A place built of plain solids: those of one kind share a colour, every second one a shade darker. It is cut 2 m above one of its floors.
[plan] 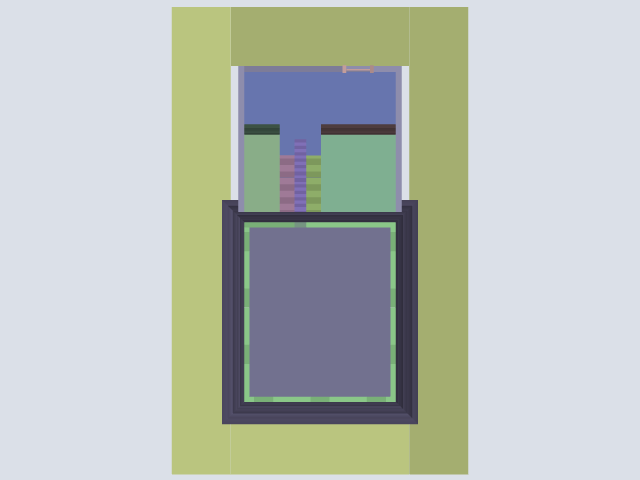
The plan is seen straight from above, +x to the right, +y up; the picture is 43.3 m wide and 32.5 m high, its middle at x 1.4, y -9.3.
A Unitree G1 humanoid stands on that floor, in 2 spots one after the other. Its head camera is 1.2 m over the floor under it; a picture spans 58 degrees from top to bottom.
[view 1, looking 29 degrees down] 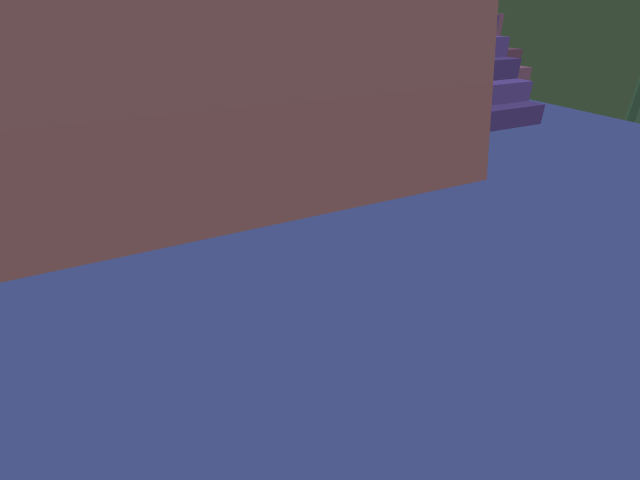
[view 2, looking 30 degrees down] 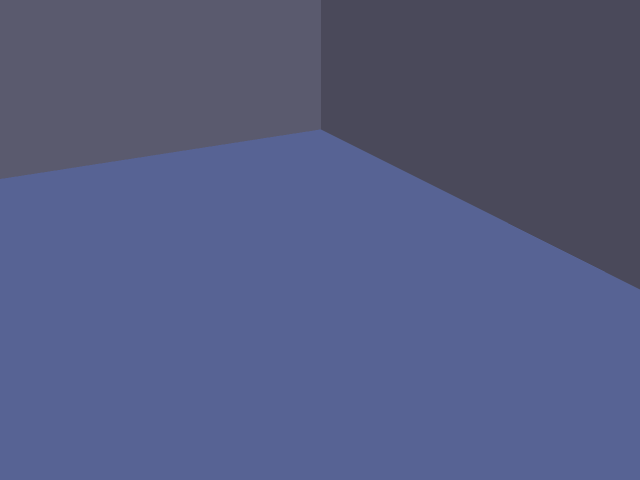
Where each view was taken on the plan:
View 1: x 3.98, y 0.78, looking -116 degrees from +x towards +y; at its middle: floor_court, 2.48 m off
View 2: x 0.00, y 0.00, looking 151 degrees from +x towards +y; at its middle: floor_court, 2.40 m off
